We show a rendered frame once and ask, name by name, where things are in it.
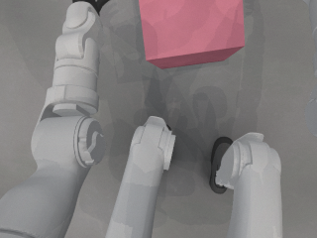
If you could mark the right robot upper arm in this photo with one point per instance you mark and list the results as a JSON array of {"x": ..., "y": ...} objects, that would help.
[{"x": 310, "y": 112}]

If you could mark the left robot forearm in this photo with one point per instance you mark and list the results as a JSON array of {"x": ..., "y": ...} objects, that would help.
[{"x": 76, "y": 65}]

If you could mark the right robot forearm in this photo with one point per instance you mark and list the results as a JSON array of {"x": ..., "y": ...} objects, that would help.
[{"x": 312, "y": 6}]

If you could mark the robot left hand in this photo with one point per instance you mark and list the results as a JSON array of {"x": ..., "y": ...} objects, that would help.
[{"x": 96, "y": 4}]

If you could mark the left robot upper arm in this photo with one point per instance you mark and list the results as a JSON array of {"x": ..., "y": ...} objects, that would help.
[{"x": 42, "y": 206}]

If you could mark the carton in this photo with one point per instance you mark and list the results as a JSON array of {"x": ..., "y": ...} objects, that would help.
[{"x": 188, "y": 32}]

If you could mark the robot right shin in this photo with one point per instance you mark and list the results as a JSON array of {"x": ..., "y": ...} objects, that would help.
[{"x": 220, "y": 177}]

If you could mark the left robot thigh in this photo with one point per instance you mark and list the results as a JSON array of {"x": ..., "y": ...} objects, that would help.
[{"x": 135, "y": 207}]

